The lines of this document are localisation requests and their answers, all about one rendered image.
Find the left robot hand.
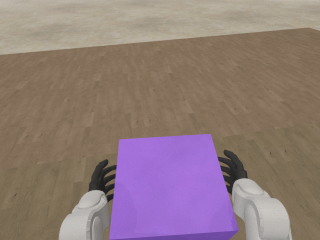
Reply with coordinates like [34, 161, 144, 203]
[88, 159, 117, 202]

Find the right robot hand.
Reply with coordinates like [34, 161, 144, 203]
[217, 149, 248, 195]

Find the carton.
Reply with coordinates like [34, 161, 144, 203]
[109, 134, 239, 240]

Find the robot right forearm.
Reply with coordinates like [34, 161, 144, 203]
[231, 178, 292, 240]

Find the robot left forearm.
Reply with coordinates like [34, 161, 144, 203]
[59, 190, 111, 240]

